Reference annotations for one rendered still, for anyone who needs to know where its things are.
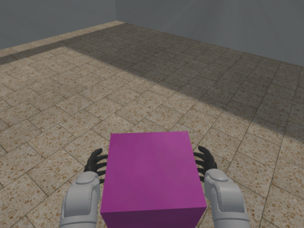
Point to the carton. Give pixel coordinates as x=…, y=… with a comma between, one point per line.
x=152, y=181

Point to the left robot hand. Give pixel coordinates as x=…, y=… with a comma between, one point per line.
x=92, y=163

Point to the right robot hand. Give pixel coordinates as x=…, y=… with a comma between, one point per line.
x=207, y=163

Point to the right robot forearm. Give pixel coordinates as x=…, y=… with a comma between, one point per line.
x=227, y=202

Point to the left robot forearm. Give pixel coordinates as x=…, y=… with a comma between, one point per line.
x=80, y=203

